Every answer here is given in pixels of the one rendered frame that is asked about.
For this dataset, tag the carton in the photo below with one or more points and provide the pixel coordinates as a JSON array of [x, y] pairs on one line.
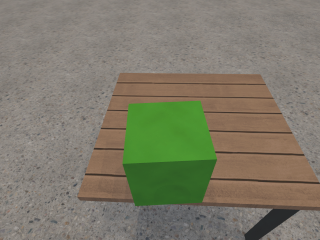
[[168, 155]]

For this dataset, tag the table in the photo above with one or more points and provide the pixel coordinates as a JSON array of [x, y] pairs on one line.
[[259, 161]]

